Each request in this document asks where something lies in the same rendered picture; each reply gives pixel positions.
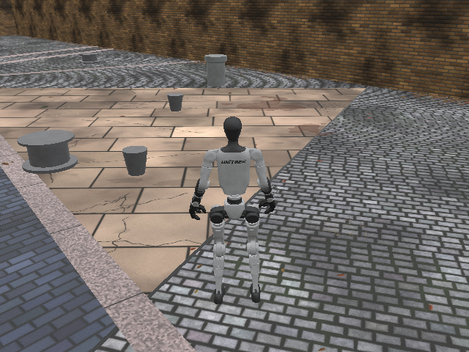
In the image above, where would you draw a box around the left robot forearm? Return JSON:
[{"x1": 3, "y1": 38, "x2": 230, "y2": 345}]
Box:
[{"x1": 191, "y1": 178, "x2": 205, "y2": 207}]

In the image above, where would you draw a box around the right robot hand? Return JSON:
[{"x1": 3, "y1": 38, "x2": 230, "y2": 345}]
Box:
[{"x1": 259, "y1": 199, "x2": 276, "y2": 214}]

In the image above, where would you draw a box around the right robot forearm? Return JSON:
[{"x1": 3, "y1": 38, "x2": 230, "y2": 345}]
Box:
[{"x1": 261, "y1": 177, "x2": 274, "y2": 202}]

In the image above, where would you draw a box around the robot left shin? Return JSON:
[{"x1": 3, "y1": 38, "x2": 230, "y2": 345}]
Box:
[{"x1": 213, "y1": 244, "x2": 224, "y2": 294}]

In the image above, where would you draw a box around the left robot hand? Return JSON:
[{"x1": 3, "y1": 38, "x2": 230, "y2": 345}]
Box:
[{"x1": 189, "y1": 204, "x2": 206, "y2": 220}]

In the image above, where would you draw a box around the humanoid robot torso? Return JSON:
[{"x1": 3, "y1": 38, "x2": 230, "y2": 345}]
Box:
[{"x1": 216, "y1": 145, "x2": 251, "y2": 220}]

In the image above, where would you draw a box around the robot left upper arm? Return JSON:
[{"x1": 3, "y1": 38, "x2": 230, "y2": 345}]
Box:
[{"x1": 198, "y1": 149, "x2": 218, "y2": 190}]

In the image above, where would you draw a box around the robot right upper arm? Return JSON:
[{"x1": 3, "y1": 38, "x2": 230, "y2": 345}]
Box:
[{"x1": 248, "y1": 148, "x2": 269, "y2": 188}]

